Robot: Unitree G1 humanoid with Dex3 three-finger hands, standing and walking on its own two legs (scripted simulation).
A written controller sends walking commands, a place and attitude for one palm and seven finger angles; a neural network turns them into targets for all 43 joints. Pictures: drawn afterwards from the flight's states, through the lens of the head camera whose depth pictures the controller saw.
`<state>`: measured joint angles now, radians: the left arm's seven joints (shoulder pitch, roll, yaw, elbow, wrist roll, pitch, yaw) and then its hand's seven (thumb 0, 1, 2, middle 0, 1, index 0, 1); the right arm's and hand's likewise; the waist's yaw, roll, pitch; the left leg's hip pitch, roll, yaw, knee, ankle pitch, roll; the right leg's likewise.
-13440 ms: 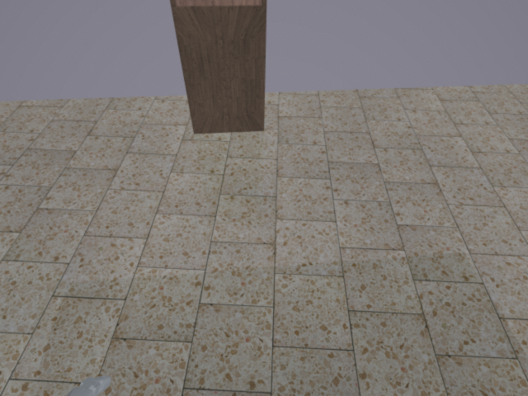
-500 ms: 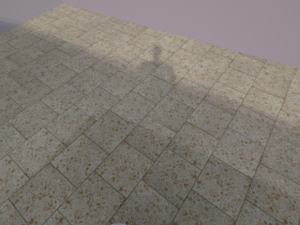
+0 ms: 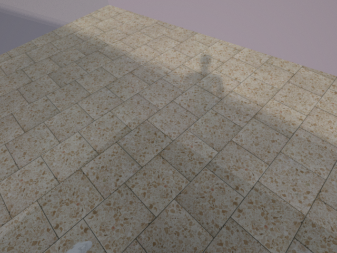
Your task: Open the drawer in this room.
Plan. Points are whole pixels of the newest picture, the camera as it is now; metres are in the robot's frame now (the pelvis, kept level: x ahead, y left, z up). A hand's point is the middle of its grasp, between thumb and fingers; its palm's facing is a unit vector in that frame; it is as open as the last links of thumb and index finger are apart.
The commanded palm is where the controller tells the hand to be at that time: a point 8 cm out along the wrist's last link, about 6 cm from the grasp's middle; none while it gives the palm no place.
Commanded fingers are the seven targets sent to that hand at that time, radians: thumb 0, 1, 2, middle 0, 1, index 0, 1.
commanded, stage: turn or walk to find it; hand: left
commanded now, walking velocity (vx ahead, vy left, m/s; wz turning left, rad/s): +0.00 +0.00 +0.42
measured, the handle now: out of the picture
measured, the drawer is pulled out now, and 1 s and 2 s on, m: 0.00 0.00 0.00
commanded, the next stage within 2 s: none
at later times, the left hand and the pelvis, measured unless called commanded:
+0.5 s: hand out of the picture -0.06 +0.22 -0.18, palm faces +0.29 -0.93 -0.23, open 7.4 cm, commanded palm none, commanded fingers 0.00 0.90 0.90 -0.20 -0.30 -0.20 -0.30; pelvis -0.04 +0.02 +0.00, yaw +15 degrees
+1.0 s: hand out of the picture -0.04 +0.24 -0.15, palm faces +0.40 -0.88 -0.24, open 7.4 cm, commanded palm none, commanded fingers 0.00 0.90 0.90 -0.20 -0.30 -0.20 -0.30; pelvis -0.07 +0.01 +0.01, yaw +25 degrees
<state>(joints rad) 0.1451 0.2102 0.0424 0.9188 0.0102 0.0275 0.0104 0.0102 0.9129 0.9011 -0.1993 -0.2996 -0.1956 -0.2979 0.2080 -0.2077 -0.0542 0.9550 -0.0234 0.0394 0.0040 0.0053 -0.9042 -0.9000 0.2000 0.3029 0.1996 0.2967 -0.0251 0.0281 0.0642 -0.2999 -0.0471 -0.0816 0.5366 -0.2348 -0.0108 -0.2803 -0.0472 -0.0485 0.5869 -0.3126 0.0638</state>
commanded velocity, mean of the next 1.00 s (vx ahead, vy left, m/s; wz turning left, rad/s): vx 0.00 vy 0.00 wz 0.42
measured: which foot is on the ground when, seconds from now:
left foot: down 0.00-0.00, up 0.02-0.48, down 0.50-1.00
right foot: down 0.00-0.50, up 0.52-1.00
